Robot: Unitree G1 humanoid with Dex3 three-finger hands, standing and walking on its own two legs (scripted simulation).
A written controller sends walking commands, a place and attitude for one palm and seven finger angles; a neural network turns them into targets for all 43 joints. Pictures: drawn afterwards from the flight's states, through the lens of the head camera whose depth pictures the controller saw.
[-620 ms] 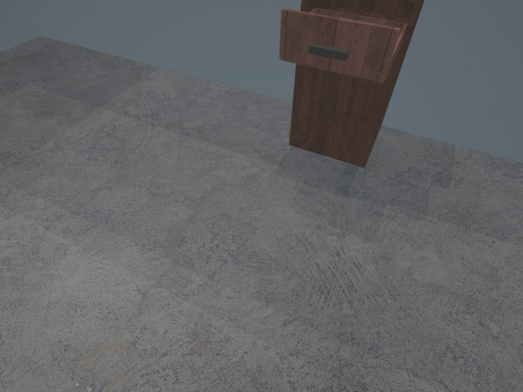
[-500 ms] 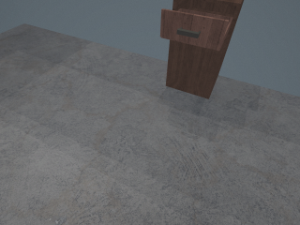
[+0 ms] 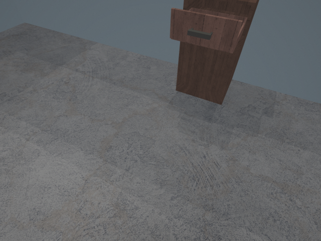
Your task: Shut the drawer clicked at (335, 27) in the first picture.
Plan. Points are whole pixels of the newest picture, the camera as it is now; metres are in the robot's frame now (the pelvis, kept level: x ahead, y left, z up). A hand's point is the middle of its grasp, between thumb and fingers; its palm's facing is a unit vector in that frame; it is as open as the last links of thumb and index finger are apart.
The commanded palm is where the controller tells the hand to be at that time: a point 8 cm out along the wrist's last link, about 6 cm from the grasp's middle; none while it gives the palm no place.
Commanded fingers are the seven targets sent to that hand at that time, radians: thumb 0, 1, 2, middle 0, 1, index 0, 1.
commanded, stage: stand and wait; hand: left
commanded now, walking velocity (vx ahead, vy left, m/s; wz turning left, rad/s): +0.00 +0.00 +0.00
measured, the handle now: (200, 32) +1.22 -0.16 -0.03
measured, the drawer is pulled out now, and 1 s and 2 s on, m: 0.28 0.28 0.28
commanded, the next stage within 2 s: look at it before walking up in 0.48 s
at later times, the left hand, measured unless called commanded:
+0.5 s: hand out of the picture +0.07 +0.25 -0.15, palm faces -0.04 -0.94 -0.33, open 7.4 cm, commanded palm none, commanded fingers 0.00 0.90 0.90 -0.20 -0.30 -0.20 -0.30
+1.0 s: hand out of the picture +0.06 +0.26 -0.15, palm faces -0.03 -0.94 -0.34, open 7.4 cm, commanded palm none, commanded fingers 0.00 0.90 0.90 -0.20 -0.30 -0.20 -0.30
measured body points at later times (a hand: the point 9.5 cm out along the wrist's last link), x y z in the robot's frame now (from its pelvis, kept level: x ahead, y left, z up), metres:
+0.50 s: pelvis -0.01 +0.00 +0.00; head -0.01 +0.01 +0.45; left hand +0.07 +0.30 -0.13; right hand +0.06 -0.29 -0.13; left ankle -0.01 +0.13 -0.74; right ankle -0.01 -0.11 -0.74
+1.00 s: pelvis -0.01 +0.01 +0.00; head +0.00 +0.01 +0.45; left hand +0.06 +0.31 -0.13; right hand +0.08 -0.29 -0.13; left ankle -0.01 +0.13 -0.74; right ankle -0.01 -0.11 -0.74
